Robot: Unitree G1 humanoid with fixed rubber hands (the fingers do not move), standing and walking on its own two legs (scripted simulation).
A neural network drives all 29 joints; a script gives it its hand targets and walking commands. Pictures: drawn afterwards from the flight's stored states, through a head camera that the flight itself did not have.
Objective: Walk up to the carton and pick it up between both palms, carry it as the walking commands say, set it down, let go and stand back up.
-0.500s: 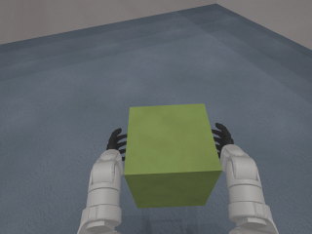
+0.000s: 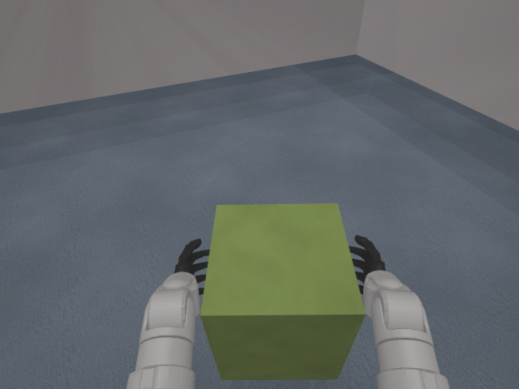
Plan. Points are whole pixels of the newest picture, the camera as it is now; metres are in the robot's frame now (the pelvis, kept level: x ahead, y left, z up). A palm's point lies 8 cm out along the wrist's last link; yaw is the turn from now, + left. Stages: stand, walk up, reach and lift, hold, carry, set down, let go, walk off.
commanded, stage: reach and lift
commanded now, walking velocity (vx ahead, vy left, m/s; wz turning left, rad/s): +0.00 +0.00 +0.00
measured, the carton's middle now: (278, 293) +0.29 -0.01 -0.02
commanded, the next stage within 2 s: hold in 0.14 s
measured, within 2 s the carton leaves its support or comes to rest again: neither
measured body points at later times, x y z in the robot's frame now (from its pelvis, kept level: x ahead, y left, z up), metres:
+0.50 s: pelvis -0.03 +0.01 +0.00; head -0.07 +0.01 +0.44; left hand +0.27 +0.16 +0.03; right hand +0.27 -0.15 +0.04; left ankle +0.00 +0.14 -0.74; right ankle +0.01 -0.13 -0.74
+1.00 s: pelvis -0.02 +0.01 -0.01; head -0.08 +0.01 +0.44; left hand +0.28 +0.15 +0.03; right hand +0.27 -0.15 +0.03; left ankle +0.00 +0.14 -0.74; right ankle +0.01 -0.13 -0.74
